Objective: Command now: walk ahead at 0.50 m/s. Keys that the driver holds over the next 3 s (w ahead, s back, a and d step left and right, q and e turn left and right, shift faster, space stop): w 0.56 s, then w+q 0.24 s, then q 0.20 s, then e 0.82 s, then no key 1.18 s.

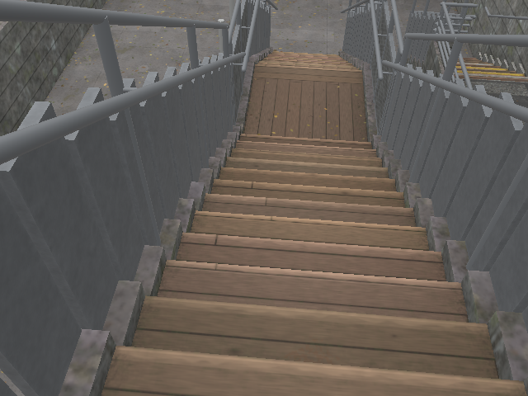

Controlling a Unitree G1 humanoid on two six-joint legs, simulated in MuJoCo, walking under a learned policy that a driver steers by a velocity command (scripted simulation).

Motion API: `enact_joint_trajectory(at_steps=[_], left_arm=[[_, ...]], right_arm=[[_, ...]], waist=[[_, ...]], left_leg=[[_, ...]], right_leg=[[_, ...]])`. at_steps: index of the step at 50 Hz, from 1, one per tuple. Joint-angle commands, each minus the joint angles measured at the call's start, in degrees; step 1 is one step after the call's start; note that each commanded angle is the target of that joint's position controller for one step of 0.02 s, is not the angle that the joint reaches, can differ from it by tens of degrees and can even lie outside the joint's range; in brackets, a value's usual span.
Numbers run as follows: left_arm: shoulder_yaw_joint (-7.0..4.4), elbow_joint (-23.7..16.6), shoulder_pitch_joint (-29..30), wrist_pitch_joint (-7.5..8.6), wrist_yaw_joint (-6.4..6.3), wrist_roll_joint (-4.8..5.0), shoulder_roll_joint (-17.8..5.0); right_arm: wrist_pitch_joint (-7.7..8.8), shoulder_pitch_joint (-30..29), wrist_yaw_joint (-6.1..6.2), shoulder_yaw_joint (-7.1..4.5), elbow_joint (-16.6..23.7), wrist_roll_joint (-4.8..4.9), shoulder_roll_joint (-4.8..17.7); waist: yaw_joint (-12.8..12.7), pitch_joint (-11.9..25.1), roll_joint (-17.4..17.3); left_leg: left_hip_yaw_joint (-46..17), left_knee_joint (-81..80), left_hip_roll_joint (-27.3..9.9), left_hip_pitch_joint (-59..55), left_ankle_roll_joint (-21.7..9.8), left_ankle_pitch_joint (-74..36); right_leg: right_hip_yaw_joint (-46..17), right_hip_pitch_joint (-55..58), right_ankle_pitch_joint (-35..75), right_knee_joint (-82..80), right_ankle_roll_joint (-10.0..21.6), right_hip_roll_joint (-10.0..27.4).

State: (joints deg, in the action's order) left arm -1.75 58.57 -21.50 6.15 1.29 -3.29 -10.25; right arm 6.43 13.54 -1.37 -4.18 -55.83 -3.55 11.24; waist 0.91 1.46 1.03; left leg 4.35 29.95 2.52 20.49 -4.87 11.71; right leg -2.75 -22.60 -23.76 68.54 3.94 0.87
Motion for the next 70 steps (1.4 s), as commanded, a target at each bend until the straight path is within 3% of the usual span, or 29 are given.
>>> enact_joint_trajectory(at_steps=[1, 8, 11, 20, 22, 24, 25, 26, 28, 30, 31, 33, 36, 38, 43, 50, 52, 53, 54, 55, 56, 57, 58, 59, 61, 62, 63, 67, 70], left_arm=[[0.63, -4.03, 0.59, -0.52, -1.87, -1.49, 2.79], [0.93, -7.32, 6.61, -1.41, 1.32, -3.50, 0.04], [1.12, -9.26, 12.55, -1.33, 1.34, -2.05, -1.00], [2.07, -12.11, 20.87, -2.53, 1.46, -1.79, -1.52], [1.24, -8.82, 16.75, -1.82, 0.99, 0.29, -3.54], [-2.11, -1.21, -7.68, -0.09, 0.78, 1.43, -9.96], [-3.70, 1.43, -20.65, -1.03, 1.50, 0.69, -15.67], [-4.87, 3.46, -24.36, -1.78, 2.64, -1.14, -19.20], [-3.77, 1.19, -10.89, -1.71, 2.29, -3.35, -11.31], [-0.23, -1.00, -4.48, -1.43, 1.44, -3.78, -0.67], [1.84, -2.26, 0.42, -0.22, -0.12, -3.26, 5.36], [2.49, -2.71, 0.51, 1.59, -1.76, -0.54, 4.47], [2.38, 1.88, -9.21, 1.95, -1.58, -3.18, -2.75], [3.49, 4.29, -14.14, 2.61, -2.86, -1.52, -0.37], [6.09, 1.83, -8.08, 1.48, -1.18, -3.46, 2.27], [1.70, 7.54, -21.99, -2.17, -4.35, -0.47, -4.33], [1.51, 7.34, -16.91, -3.46, -0.86, -2.48, -5.11], [2.15, 7.36, -21.94, -4.22, 2.21, -1.35, -1.23], [4.14, 5.14, -24.04, -4.05, 3.78, -1.50, 4.55], [2.13, -0.66, -9.70, -2.75, 4.63, 1.87, -2.84], [1.80, -5.14, -1.52, -1.17, 4.44, 3.19, -5.19], [0.58, -3.53, 0.90, -4.02, -0.44, 8.09, -4.16], [0.38, -2.95, 0.54, -5.89, -2.06, 5.78, -4.72], [1.55, -0.54, -7.86, -8.42, -1.91, 10.29, 2.92], [1.65, 0.75, -11.08, -8.06, -1.59, 10.19, 5.64], [1.04, 6.32, -23.29, -4.28, 2.49, -2.54, 1.83], [0.04, 8.59, -26.67, -2.34, 4.41, -3.68, 1.88], [-2.80, -2.51, -14.52, 0.98, 2.20, 1.60, -4.99], [-1.29, -14.76, 9.36, -1.38, -4.42, 0.46, -2.34]], right_arm=[[0.50, 7.63, 1.65, 1.36, -1.47, 0.28, -2.96], [2.01, 19.65, 1.06, 4.11, -6.32, -1.74, -4.40], [1.87, 23.77, 1.77, 5.24, -7.39, -0.64, -2.93], [-0.53, 29.61, 2.34, 6.25, -8.45, -0.03, -2.21], [-2.04, 27.98, 1.94, 5.59, -8.65, -0.48, -0.45], [-3.18, 26.63, -1.79, 4.66, -10.05, -2.05, 3.36], [-2.79, 36.73, -4.50, 5.56, -12.44, -0.80, -3.76], [-1.70, 33.58, -5.31, 4.93, -8.10, 0.99, -1.22], [-0.27, 17.59, -3.31, 4.62, 0.27, 1.19, 0.69], [-1.59, 19.47, -1.61, 4.79, -1.12, 0.69, -2.60], [-2.08, 17.40, -1.90, 5.38, -1.06, -2.06, -4.80], [-2.23, 13.44, -3.96, 4.36, -1.07, -3.01, -2.57], [-2.04, 12.70, -5.04, 4.18, -0.83, -2.97, -1.16], [-1.20, 4.76, -3.84, 4.80, 1.37, -2.97, -0.13], [-2.95, -3.71, -3.84, 5.07, 5.32, -2.72, 3.05], [-3.33, -15.02, -2.77, 5.49, 7.32, -2.48, 1.07], [-1.98, 2.12, -1.53, 1.92, 1.30, -0.09, 8.63], [-1.90, 14.41, -1.57, -0.36, -1.37, -0.87, 13.94], [-2.69, 26.75, -2.63, -1.08, -5.75, 1.42, 17.04], [-3.18, 32.22, -2.49, -1.04, -7.17, 1.87, 14.49], [-3.03, 25.74, -2.14, -0.85, -5.72, 0.76, 12.89], [-4.66, 14.75, 1.20, 0.68, -2.92, 4.07, 7.74], [-4.61, 10.93, 2.01, 2.38, -0.92, 4.56, 5.55], [-4.91, 9.66, -0.52, -0.25, -3.54, 7.41, 8.87], [-5.56, -0.48, -1.37, -1.19, 0.59, 6.26, 9.06], [-0.67, -0.78, -3.82, 3.18, 2.86, -2.63, 3.26], [-0.03, -6.13, -4.56, 2.95, 2.87, -2.29, 1.67], [-0.68, -12.07, -1.73, 1.27, 4.95, -1.44, 10.33], [-0.73, 7.93, 3.97, -2.15, -0.62, 1.63, 11.62]], waist=[[-0.28, -2.15, -1.63], [1.95, -1.10, -1.48], [4.05, -1.21, -2.85], [7.63, -7.69, -3.92], [5.99, -6.75, -2.24], [-5.96, -0.76, 5.63], [-6.52, 14.97, 18.03], [-8.02, 18.64, 13.55], [-6.85, 1.69, -0.33], [-0.21, -5.08, -2.13], [2.41, -8.82, -2.07], [-0.62, -6.51, -4.68], [0.34, -3.43, 1.71], [-4.41, -6.09, -1.67], [-1.46, -8.56, -1.54], [-11.54, -12.06, -2.04], [-3.38, -3.27, -3.70], [-0.02, 8.34, -8.53], [3.46, 26.20, -15.92], [10.80, 24.56, -10.73], [9.93, 17.85, -8.31], [6.36, 11.17, -5.03], [3.89, 3.39, -1.76], [-1.31, -1.36, 1.81], [-5.94, -3.17, 0.28], [-10.54, -5.42, -2.45], [-12.22, -4.43, -4.96], [-9.85, -1.02, -5.34], [4.29, -3.98, -5.02]], left_leg=[[-19.27, -17.66, -15.95, -5.57, -11.61, -6.60], [-14.37, -8.17, -12.52, -5.36, -10.67, -9.31], [-10.96, -0.67, -8.55, 2.57, -9.22, -6.14], [-21.60, 15.84, -12.40, -2.47, -9.25, 8.98], [-21.06, 21.01, -11.97, 0.14, -7.78, 8.71], [-12.52, 44.44, -6.53, 12.78, -2.23, 3.36], [-6.04, 76.83, 2.56, 27.32, 3.41, 34.04], [-8.33, 91.71, 2.69, 38.65, 3.73, 37.73], [-12.67, 84.44, -5.22, 59.23, 1.86, 17.29], [-12.79, 73.72, -10.16, 42.33, -1.32, 2.71], [-14.23, 55.28, -13.96, 37.53, -2.92, -11.52], [-8.66, 34.79, -11.25, 28.43, -1.98, -25.85], [-9.15, 36.30, -9.98, 28.55, -0.21, -26.62], [-18.23, 19.26, -12.37, 47.96, 0.43, -37.09], [-5.48, 11.85, -10.32, 11.00, 0.09, -44.20], [-2.06, -17.11, -10.68, 16.82, 1.35, -29.93], [0.06, -19.98, -8.41, -13.52, -2.30, -41.99], [0.09, -7.04, -11.89, -44.03, -6.17, -61.78], [-11.00, 8.92, -26.13, -70.93, -18.95, -83.47], [-15.98, 8.31, -28.96, -70.33, -18.38, -80.73], [-14.94, 6.54, -29.04, -58.46, -15.65, -74.20], [-13.81, 2.25, -28.16, -44.99, -12.91, -63.58], [-10.28, -3.22, -28.35, -25.84, -11.53, -67.99], [-9.22, -8.00, -27.31, -14.52, -11.02, -58.23], [-3.98, -11.59, -24.16, 0.77, -9.98, -42.77], [2.77, -10.79, -19.67, 11.88, -7.72, -29.41], [5.24, -6.63, -16.72, 19.09, -5.64, -26.88], [-0.83, 1.16, -24.51, 15.61, -7.95, -25.84], [-12.28, 3.45, -32.87, -16.75, -9.55, -20.52]], right_leg=[[-3.47, -14.06, 7.20, 0.78, 0.63, 7.06], [-3.52, -24.84, 39.56, -17.11, -0.92, 9.24], [0.65, -16.28, 56.24, -30.45, -1.36, 6.62], [1.07, -9.09, 36.26, -48.57, -2.21, 6.74], [2.53, 1.46, 37.54, -52.09, -2.05, 6.59], [7.10, 33.11, 46.48, -53.29, 1.74, 5.18], [-1.83, 58.38, 81.13, -33.88, 14.51, 17.01], [-11.28, 62.90, 83.10, -31.81, 19.62, 23.05], [-20.22, 43.89, 20.33, -43.83, 16.81, 25.40], [-10.53, 12.78, 16.18, -49.29, 14.96, 20.04], [-5.01, 1.06, 17.16, -51.37, 11.28, 14.41], [1.47, -7.17, 15.62, -50.81, 12.90, 11.38], [-2.16, -2.30, 28.01, -44.86, 13.48, 14.49], [-5.38, 18.02, 24.42, -42.40, 12.09, 17.23], [6.33, -10.27, 9.98, -38.24, 7.33, 10.91], [-1.27, 22.63, 17.91, -23.10, 5.68, 17.46], [4.93, 11.11, 17.41, -5.48, 1.25, 11.09], [11.61, -5.54, 3.98, 8.10, -3.59, 5.13], [11.87, -18.40, -29.55, 32.87, -8.52, 2.09], [8.76, -31.79, -36.86, 43.82, -9.51, 3.32], [6.17, -38.08, -37.48, 41.38, -9.88, 7.08], [1.88, -36.16, -29.94, 29.18, -6.64, 4.50], [0.89, -22.59, -22.91, 21.75, -5.93, 4.79], [1.75, -17.78, -9.11, 12.04, -6.52, 2.37], [-0.12, -4.55, 12.96, -5.01, -7.24, 3.50], [-0.85, 2.65, 17.73, -8.60, -5.77, 8.37], [2.63, 13.24, 23.25, -6.72, -6.40, 5.75], [2.90, 14.30, 15.51, 1.08, -6.16, 1.75], [3.17, -13.92, 2.61, -22.20, -5.22, 4.46]])
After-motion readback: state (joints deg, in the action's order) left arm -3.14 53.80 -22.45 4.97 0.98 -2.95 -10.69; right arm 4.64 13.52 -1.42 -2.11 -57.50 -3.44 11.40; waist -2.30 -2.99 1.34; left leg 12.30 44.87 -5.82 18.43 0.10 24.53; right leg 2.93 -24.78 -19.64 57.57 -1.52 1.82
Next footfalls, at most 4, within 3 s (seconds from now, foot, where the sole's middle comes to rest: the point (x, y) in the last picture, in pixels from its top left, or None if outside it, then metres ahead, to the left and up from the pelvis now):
0.48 right None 0.34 -0.15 -0.93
1.04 left None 0.62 0.15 -1.09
1.36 right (288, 395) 0.64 -0.06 -1.09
2.02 left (209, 389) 0.66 0.18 -1.09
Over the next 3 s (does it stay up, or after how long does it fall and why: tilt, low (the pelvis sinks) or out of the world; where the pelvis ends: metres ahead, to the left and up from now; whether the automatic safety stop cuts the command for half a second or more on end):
stays up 0.63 0.09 -0.31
